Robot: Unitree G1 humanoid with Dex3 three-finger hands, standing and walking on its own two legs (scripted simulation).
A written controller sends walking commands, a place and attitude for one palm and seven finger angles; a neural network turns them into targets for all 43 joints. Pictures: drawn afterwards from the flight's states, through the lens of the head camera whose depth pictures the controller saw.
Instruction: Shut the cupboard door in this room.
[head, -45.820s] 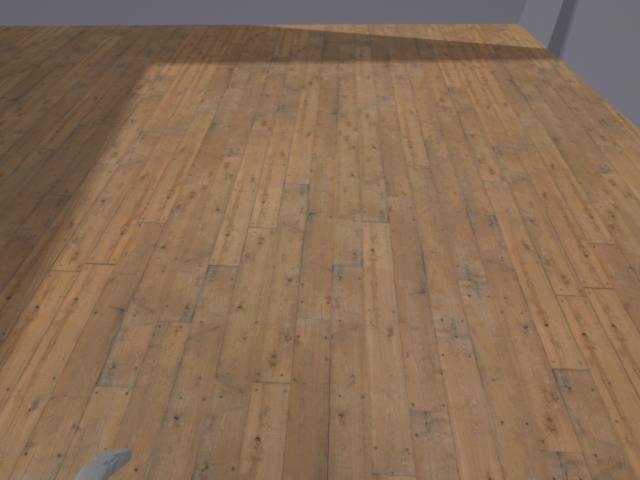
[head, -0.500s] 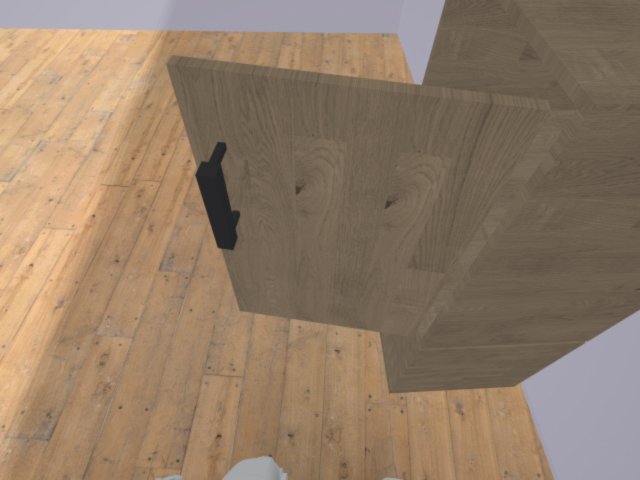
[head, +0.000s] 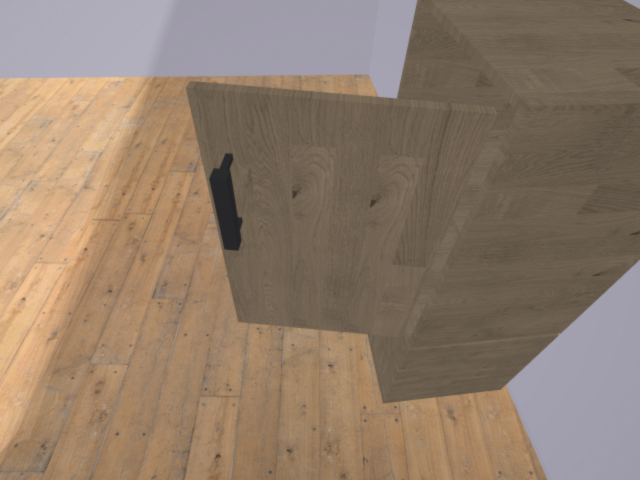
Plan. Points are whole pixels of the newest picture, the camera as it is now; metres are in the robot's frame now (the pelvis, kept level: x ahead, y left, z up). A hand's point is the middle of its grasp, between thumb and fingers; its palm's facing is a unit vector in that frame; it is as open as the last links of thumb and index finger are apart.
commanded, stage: come to a stop and stand still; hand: left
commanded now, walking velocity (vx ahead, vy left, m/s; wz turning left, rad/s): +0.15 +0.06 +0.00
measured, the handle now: (230, 203) +0.49 +0.16 +0.06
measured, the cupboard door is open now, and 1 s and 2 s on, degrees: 78 78 78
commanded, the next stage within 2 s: look again from close up in 1.20 s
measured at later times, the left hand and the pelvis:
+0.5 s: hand out of the picture -0.01 +0.18 -0.19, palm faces +0.05 -0.98 -0.17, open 7.4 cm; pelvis +0.00 +0.01 -0.01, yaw +0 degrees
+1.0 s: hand out of the picture +0.01 +0.16 -0.18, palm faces +0.06 -0.99 -0.16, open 7.3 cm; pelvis +0.03 +0.01 +0.00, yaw +1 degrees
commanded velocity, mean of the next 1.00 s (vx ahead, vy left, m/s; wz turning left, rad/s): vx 0.03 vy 0.02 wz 0.00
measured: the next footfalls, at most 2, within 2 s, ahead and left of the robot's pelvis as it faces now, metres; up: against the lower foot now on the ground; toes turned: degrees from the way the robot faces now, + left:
right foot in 0.04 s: +0.02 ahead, -0.11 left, +0.00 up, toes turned -3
left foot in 0.32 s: +0.04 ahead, +0.12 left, +0.00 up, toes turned +5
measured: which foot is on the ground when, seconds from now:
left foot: down 0.00-0.04, up 0.06-0.30, down 0.32-1.00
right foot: up 0.00-0.02, down 0.04-1.00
